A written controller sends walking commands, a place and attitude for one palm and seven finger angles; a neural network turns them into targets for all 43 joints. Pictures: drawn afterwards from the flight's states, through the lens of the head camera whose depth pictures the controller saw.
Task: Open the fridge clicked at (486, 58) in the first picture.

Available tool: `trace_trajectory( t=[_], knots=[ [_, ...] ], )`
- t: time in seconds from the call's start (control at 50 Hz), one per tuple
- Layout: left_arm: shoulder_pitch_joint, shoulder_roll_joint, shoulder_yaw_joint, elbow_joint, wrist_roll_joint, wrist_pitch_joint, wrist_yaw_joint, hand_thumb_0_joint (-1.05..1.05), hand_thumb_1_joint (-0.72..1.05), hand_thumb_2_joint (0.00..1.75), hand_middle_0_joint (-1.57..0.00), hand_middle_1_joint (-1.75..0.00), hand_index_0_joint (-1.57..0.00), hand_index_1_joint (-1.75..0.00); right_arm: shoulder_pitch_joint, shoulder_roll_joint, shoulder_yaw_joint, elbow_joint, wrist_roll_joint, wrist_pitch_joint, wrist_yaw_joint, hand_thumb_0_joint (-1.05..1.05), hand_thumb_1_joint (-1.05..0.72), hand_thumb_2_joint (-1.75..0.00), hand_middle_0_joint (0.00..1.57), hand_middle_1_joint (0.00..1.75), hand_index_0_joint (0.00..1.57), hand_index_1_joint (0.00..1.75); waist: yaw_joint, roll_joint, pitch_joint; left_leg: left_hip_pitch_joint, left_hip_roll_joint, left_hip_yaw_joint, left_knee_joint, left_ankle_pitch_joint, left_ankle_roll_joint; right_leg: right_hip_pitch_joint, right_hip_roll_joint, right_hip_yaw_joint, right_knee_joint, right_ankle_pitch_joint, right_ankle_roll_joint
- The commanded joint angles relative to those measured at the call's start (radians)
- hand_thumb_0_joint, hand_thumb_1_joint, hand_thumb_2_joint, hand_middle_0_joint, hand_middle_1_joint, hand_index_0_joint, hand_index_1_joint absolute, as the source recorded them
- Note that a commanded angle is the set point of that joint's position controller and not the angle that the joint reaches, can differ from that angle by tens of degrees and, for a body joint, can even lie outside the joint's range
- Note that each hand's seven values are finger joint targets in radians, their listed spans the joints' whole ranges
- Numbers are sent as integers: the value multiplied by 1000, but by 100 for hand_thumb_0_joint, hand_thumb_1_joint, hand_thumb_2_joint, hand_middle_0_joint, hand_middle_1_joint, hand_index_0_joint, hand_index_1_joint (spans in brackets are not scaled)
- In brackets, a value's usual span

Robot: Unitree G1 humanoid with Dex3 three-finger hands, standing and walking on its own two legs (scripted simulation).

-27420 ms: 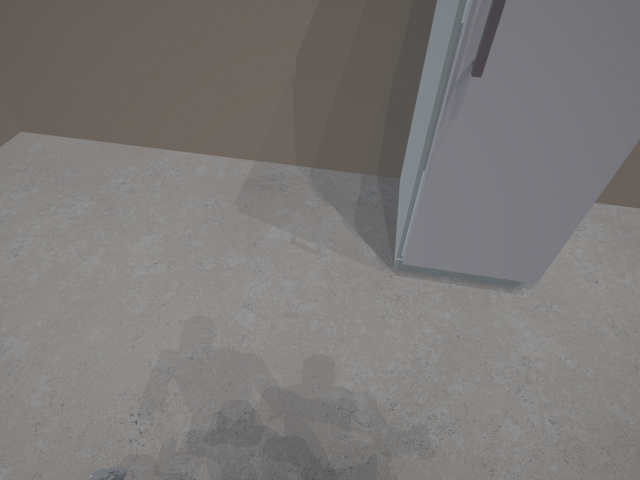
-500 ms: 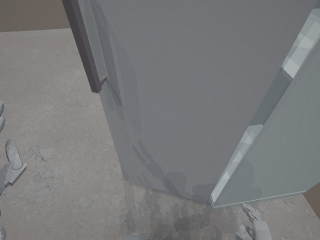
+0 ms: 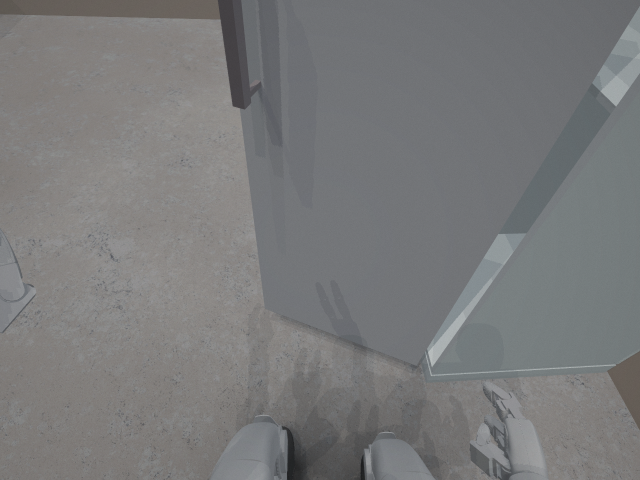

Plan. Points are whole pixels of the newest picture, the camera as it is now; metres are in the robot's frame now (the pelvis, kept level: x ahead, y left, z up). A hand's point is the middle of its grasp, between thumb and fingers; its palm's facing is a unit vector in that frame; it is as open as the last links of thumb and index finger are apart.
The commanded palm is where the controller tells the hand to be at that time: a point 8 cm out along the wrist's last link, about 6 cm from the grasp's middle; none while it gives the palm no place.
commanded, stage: stop stepping back and stand still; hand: left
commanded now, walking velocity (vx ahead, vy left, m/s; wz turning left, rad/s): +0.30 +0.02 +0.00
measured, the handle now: out of the picture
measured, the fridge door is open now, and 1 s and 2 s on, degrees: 65 65 65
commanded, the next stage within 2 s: let the arm hang, fingers relaxed in 1.72 s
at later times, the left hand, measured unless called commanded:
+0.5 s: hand out of the picture +0.05 +0.30 +0.22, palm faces +0.34 -0.86 -0.37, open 7.5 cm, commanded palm +0.01 +0.33 +0.22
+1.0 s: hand out of the picture -0.03 +0.33 +0.22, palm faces +0.37 -0.84 -0.40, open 7.5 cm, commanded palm -0.08 +0.37 +0.22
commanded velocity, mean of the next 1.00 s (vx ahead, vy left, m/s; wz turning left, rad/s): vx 0.28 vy -0.06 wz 0.00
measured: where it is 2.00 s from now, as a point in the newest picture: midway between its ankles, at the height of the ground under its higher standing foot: outside the picture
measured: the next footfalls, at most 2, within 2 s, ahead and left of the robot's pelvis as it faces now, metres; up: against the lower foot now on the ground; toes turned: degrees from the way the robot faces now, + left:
left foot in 0.14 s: +0.11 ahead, +0.12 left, +0.00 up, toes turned -4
right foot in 0.36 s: -0.14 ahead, -0.04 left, +0.00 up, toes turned -9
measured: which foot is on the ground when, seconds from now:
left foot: down 0.00-0.02, up 0.04-0.12, down 0.14-0.34, up 0.36-0.60, down 0.62-0.88, up 0.90-1.00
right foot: down 0.00-0.12, up 0.14-0.34, down 0.36-0.62, up 0.64-0.88, down 0.90-1.00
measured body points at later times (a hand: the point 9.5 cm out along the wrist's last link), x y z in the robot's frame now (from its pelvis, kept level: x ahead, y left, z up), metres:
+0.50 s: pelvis -0.18 +0.06 +0.05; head -0.21 +0.09 +0.49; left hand +0.03 +0.34 +0.24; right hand -0.08 -0.20 -0.04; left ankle -0.10 +0.15 -0.62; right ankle -0.18 -0.04 -0.69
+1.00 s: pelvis -0.27 +0.10 +0.04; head -0.28 +0.10 +0.49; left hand -0.05 +0.38 +0.24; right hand -0.16 -0.15 -0.06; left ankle -0.19 +0.21 -0.64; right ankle -0.26 +0.01 -0.69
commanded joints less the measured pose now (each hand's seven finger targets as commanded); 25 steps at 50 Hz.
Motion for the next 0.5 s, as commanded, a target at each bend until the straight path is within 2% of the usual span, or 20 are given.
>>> trace_trajectory(
  t=[0.0,0.02,0.04,0.06,0.08,0.1,0.12,0.14,0.16,0.18,0.22,0.28,0.3,0.32,0.34,0.36,0.38,0.4,0.44,0.48],
  knots=[
    [22,235,178,-268,-17,-60,32,0,90,90,-20,-30,-20,-30,-27,-88,-43,-84,-2,-39,8,0,-90,-90,20,30,20,30,20,-225,-237,382,-72,-48,401,-177,-103,-335,-310,462,-567,-518,-172],
    [-16,242,171,-251,-15,-37,33,0,90,90,-20,-30,-20,-30,-19,-80,-39,-61,-12,-14,20,0,-90,-90,20,30,20,30,8,-322,-233,461,-49,-110,589,-161,-95,-428,-355,455,-617,-509,-180],
    [-76,231,158,-234,-16,-18,35,0,90,90,-20,-30,-20,-30,-5,-75,-21,-59,-19,-1,21,0,-90,-90,20,30,20,30,-11,-336,-226,513,-14,-132,550,-202,-75,-432,-303,292,-551,-433,-128],
    [-142,204,126,-235,-23,-10,33,0,90,90,-20,-30,-20,-30,2,-75,-6,-78,-15,-7,15,0,-90,-90,20,30,20,30,-8,-289,-238,502,-9,-128,320,-247,-54,-317,-239,170,-457,-376,-76],
    [-195,184,109,-172,-24,4,34,0,90,90,-20,-30,-20,-30,11,-114,-8,-80,-4,-11,5,0,-90,-90,20,30,20,30,-33,-149,-189,432,-2,-127,30,-308,-36,-236,-174,92,-307,-379,-23],
    [-271,152,89,-149,-19,7,30,0,90,90,-20,-30,-20,-30,-5,-187,-25,-90,-7,-17,-5,0,-90,-90,20,30,20,30,-42,190,-129,184,110,-348,-359,-579,36,-122,-40,-4,82,-338,25],
    [-367,152,91,-147,-5,8,34,0,90,90,-20,-30,-20,-30,-18,-203,-40,-112,-2,-34,-6,0,-90,-90,20,30,20,30,-47,468,-59,-123,328,-601,-671,-772,120,-3,104,-90,632,-204,87],
    [-331,171,90,-5,20,8,24,0,90,90,-20,-30,-20,-30,-25,-155,-56,-100,-3,-34,5,0,-90,-90,20,30,20,30,-6,307,-80,-234,320,-563,-662,-665,88,78,83,6,825,-113,71],
    [-294,191,73,-38,19,13,1,0,90,90,-20,-30,-20,-30,-40,-166,-66,-117,20,-28,35,0,-90,-90,20,30,20,30,7,196,-98,-221,284,-511,-623,-674,74,74,99,-18,861,-91,81],
    [-209,133,31,-18,13,22,-10,0,90,90,-20,-30,-20,-30,-112,-169,-54,-126,26,-29,56,0,-90,-90,20,30,20,30,20,177,-75,-200,243,-406,-597,-617,69,67,86,-68,806,-99,77],
    [-87,102,-11,-177,-23,36,-9,0,90,90,-20,-30,-20,-30,-152,-134,-32,-138,24,-26,75,0,-90,-90,20,30,20,30,54,222,-155,-57,177,-247,-608,-543,-10,183,105,-176,522,-154,39],
    [39,160,24,-320,-51,58,18,0,90,90,-20,-30,-20,-30,-123,-100,-8,-149,-7,-6,62,0,-90,-90,20,30,20,30,34,341,-234,6,161,-176,-558,-445,-104,498,121,-194,-100,-336,-55],
    [60,185,49,-319,-51,76,23,0,90,90,-20,-30,-20,-30,-112,-93,-14,-157,-7,10,55,0,-90,-90,20,30,20,30,47,182,-231,-36,82,-93,-296,-395,-133,559,46,-68,-368,-347,-109],
    [44,230,86,-311,-37,81,19,0,90,90,-20,-30,-20,-30,-75,-74,-27,-138,8,27,51,0,-90,-90,20,30,20,30,45,-206,-171,-51,-44,51,221,-205,-131,390,-211,287,-617,-286,-198],
    [-59,290,128,-395,-46,68,23,0,90,90,-20,-30,-20,-30,-68,-98,-19,-139,29,21,41,0,-90,-90,20,30,20,30,10,-207,-124,-136,-50,-74,484,-101,-104,244,-318,428,-680,-168,-225],
    [-42,300,188,-260,-49,64,38,0,90,90,-20,-30,-20,-30,-53,-91,5,-101,-8,8,36,0,-90,-90,20,30,20,30,-8,-11,-130,-59,-7,-99,512,-47,-103,179,-308,333,-636,7,-239],
    [41,172,96,-60,-49,79,33,0,90,90,-20,-30,-20,-30,6,-73,-19,-69,11,3,26,0,-90,-90,20,30,20,30,-10,-90,-202,-107,-11,-98,407,-26,-87,363,-238,277,-557,-106,-180],
    [27,158,71,-36,-48,80,30,0,90,90,-20,-30,-20,-30,9,-120,-43,-83,22,-3,22,0,-90,-90,20,30,20,30,-8,-92,-158,-102,2,-99,381,-7,-88,340,-240,322,-568,-159,-172],
    [-5,174,75,4,-42,58,32,0,90,90,-20,-30,-20,-30,-4,-123,-36,-76,22,-9,7,0,-90,-90,20,30,20,30,-5,-45,-91,11,25,-76,250,-46,-73,215,-244,260,-590,-267,-172],
    [-77,156,32,7,-30,44,29,0,90,90,-20,-30,-20,-30,-22,-123,-28,-86,19,-27,-1,0,-90,-90,20,30,20,30,-2,-95,-84,185,26,-32,47,-111,-49,126,-235,206,-574,-367,-154]
  ],
)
